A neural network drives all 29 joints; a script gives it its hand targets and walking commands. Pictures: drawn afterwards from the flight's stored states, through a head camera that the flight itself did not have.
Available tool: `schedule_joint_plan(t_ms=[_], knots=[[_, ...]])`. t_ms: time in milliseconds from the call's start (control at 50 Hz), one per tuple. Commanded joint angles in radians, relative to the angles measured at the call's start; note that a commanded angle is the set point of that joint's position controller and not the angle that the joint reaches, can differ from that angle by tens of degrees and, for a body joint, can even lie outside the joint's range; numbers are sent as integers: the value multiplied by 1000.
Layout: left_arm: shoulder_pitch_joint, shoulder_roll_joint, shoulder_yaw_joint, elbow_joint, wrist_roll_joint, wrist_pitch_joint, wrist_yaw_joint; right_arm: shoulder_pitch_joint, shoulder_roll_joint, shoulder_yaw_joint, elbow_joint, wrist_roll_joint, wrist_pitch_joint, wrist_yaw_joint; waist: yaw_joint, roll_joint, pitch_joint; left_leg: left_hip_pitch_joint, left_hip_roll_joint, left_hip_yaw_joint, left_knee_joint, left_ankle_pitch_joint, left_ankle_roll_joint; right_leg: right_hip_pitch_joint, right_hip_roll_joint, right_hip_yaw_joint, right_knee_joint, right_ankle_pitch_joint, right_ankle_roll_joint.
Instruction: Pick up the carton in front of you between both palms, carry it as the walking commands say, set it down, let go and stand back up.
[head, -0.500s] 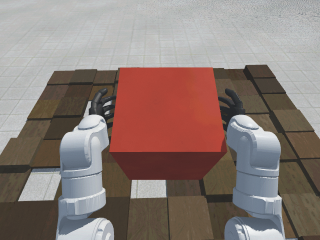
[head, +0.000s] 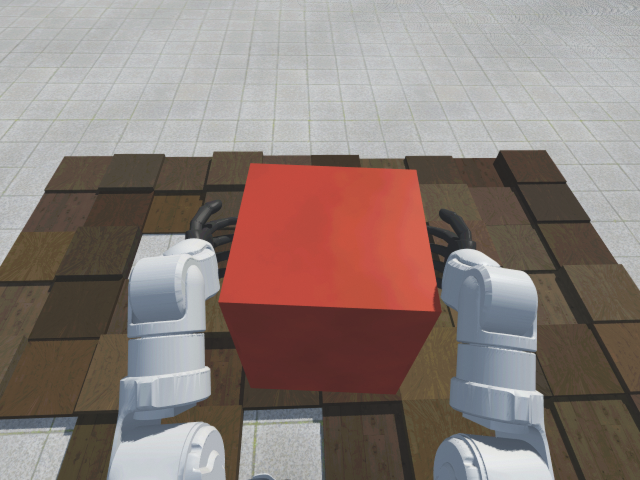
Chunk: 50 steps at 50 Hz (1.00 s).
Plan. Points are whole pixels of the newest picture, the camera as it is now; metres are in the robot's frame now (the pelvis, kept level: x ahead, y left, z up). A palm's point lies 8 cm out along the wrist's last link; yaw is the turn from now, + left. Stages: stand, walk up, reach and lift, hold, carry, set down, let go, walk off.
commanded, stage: carry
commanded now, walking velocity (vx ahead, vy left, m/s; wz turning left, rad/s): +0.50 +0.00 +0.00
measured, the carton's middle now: (327, 286) +0.37 -0.01 +0.03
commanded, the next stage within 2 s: none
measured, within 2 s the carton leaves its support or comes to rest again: neither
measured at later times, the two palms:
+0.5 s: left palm (256, 115) +0.60 +0.11 +0.14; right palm (448, 117) +0.62 -0.19 +0.13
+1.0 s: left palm (265, 48) +0.89 +0.12 +0.11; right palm (412, 57) +0.86 -0.18 +0.12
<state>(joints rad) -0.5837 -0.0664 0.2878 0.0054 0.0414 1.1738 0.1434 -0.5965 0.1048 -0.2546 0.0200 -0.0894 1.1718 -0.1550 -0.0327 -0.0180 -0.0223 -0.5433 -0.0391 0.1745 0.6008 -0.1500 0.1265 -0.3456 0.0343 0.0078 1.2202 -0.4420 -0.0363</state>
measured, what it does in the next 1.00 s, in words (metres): walks ahead: right foot, then left foot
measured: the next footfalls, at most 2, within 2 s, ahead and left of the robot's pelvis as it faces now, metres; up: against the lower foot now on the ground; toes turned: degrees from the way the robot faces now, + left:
right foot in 0.34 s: +0.33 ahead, -0.14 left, -0.01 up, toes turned -5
left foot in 0.78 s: +0.69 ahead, +0.05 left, +0.01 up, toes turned +6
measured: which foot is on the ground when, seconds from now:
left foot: down 0.00-0.40, up 0.42-0.76, down 0.78-1.00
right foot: up 0.00-0.32, down 0.34-0.80, up 0.82-1.00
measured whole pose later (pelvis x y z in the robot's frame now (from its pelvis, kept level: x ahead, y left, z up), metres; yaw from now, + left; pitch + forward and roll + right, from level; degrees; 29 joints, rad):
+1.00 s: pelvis +0.61 -0.01 +0.04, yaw -2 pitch +4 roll -1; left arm -0.15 -0.13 0.12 -0.32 0.08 1.20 0.10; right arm -0.16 0.13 -0.12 -0.31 -0.06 1.19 -0.13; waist -0.04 0.00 -0.08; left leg -0.33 -0.01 0.16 0.41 -0.15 0.10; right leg -0.55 -0.05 -0.07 1.07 -0.36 -0.01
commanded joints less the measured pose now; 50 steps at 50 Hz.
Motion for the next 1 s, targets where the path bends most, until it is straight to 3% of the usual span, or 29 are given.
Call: schedule_joint_plan(t_ms=[0,80,120,180,260,300,340,360,380,400,420,440,460,480,500,560,620,680,720,740,760,780,800,820,840,860,880,920,980], knots=[[-632,-1018,-687,-92,-264,-31,-121,-663,1007,711,-126,366,-42,144,-19,54,-515,690,340,-542,-224,163,120,-374,-65,45,146,74,-7],[-527,-1025,-718,-112,-216,-97,-120,-657,1051,795,-176,417,-103,169,-12,65,-496,609,322,-433,-276,122,102,-330,-90,15,-97,67,10],[-467,-1004,-735,-118,-196,-119,-117,-583,1024,803,-165,408,-122,175,-20,97,-483,632,322,-376,-284,239,109,-333,-86,-23,-252,64,22],[-408,-976,-763,-126,-187,-142,-118,-484,981,798,-146,381,-142,181,-19,153,-464,643,279,-260,-273,397,63,-265,-69,-83,-456,227,29],[-400,-934,-802,-165,-216,-143,-119,-410,897,772,-152,343,-147,169,-24,165,-396,668,232,-169,-235,428,33,-225,-34,-130,-642,372,28],[-399,-903,-812,-189,-242,-128,-118,-370,845,754,-166,322,-134,154,-29,179,-376,671,227,-149,-172,449,20,-172,-20,-142,-729,390,14],[-368,-859,-798,-209,-258,-103,-114,-345,805,746,-200,320,-108,139,14,127,-409,573,191,-70,29,485,-32,80,18,-200,-862,453,-3],[-364,-837,-791,-220,-258,-90,-110,-353,789,750,-226,324,-91,133,54,29,-457,376,156,-63,219,363,-78,355,-68,-112,-813,501,-50],[-299,-821,-768,-210,-260,-72,-106,-357,765,748,-255,331,-71,125,80,-91,-479,159,124,-44,387,26,-104,525,-247,127,-805,665,-76],[-295,-767,-751,-219,-255,-52,-96,-323,778,748,-250,337,-49,118,74,-277,-467,-214,-6,-66,623,-389,-141,780,-427,415,-757,980,-230],[-275,-782,-761,-249,-275,-39,-94,-314,757,733,-283,337,-35,111,104,-237,-472,-323,31,-132,731,-423,-124,766,-433,418,-766,907,-269],[-300,-799,-771,-296,-297,-30,-96,-349,771,733,-319,345,-23,106,116,-155,-432,-354,67,-164,729,-400,-106,712,-395,382,-779,816,-244],[-335,-816,-783,-342,-315,-18,-101,-358,779,729,-338,345,-14,103,108,-48,-399,-344,87,-173,679,-347,-95,631,-364,331,-805,670,-197],[-362,-833,-800,-382,-336,-8,-107,-345,781,722,-352,342,-6,102,104,-40,-372,-341,102,-176,639,-295,-86,576,-343,294,-834,574,-162],[-367,-839,-811,-401,-352,2,-115,-324,781,720,-363,332,3,101,99,-67,-369,-330,101,-156,646,-262,-87,540,-328,255,-861,533,-152],[-322,-828,-826,-408,-369,26,-136,-274,761,726,-390,296,30,99,89,-106,-318,-389,121,-131,610,-165,-105,502,-307,184,-908,488,-163],[-289,-810,-830,-404,-363,49,-148,-235,742,731,-394,276,52,106,69,-72,-226,-233,121,-91,275,-45,-112,335,-244,54,-966,577,-133],[-240,-800,-822,-382,-345,64,-150,-211,750,754,-392,288,68,117,62,-148,-195,2,41,36,56,66,-99,278,-224,-47,-978,881,-78],[-196,-802,-817,-376,-324,70,-150,-182,763,764,-381,303,74,130,17,-164,-269,166,-15,79,-4,116,-79,331,-215,-118,-810,1134,-38],[-184,-803,-816,-380,-312,71,-150,-163,769,770,-374,311,73,137,-15,-152,-342,330,-48,109,-73,149,-78,328,-190,-177,-627,1181,-8],[-173,-801,-812,-382,-296,70,-152,-157,780,778,-377,319,72,146,-37,-87,-415,522,-28,83,-124,128,-85,249,-158,-196,-417,1007,19],[-173,-805,-808,-380,-284,70,-154,-143,788,779,-372,324,71,155,-30,43,-448,669,170,-252,-153,3,-39,40,-97,-164,-167,654,43],[-135,-840,-804,-372,-277,71,-160,-166,781,790,-362,339,64,163,4,325,-516,808,421,-769,-295,70,132,-222,70,-88,148,30,65],[-131,-861,-817,-379,-272,66,-164,-150,840,821,-372,361,62,174,16,242,-516,766,417,-754,-311,24,146,-272,-12,34,245,21,29],[-134,-901,-825,-387,-273,58,-173,-155,890,840,-390,378,51,187,4,170,-465,677,385,-667,-303,35,138,-300,-56,27,239,43,11],[-133,-937,-836,-391,-275,47,-181,-165,937,860,-405,393,39,199,11,73,-425,594,369,-601,-302,25,102,-302,-91,20,187,50,11],[-120,-964,-845,-391,-270,33,-186,-166,974,876,-417,402,27,210,17,54,-406,538,353,-549,-328,-21,77,-298,-116,28,112,79,10],[-49,-1029,-869,-397,-274,12,-192,-111,995,880,-437,403,12,219,25,71,-377,452,329,-453,-391,-181,47,-248,-127,1,-54,75,13],[36,-1044,-880,-389,-258,-10,-195,-25,993,879,-444,387,-2,232,19,114,-340,450,323,-342,-447,-105,53,-224,-119,-62,-313,93,30]])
